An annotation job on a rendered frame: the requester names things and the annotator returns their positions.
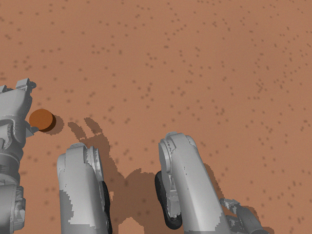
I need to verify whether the left robot foot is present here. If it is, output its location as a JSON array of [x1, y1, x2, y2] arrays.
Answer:
[[102, 181, 113, 234]]

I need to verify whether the right robot foot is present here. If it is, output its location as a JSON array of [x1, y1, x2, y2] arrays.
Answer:
[[155, 171, 182, 230]]

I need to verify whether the left robot arm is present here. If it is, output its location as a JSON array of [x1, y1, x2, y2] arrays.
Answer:
[[0, 116, 26, 234]]

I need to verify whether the right robot hand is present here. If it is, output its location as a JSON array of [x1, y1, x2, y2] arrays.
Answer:
[[219, 198, 263, 234]]

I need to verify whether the tin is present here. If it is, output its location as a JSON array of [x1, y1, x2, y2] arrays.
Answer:
[[29, 109, 56, 132]]

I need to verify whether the left robot hand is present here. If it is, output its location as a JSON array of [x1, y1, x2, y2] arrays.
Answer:
[[0, 78, 39, 138]]

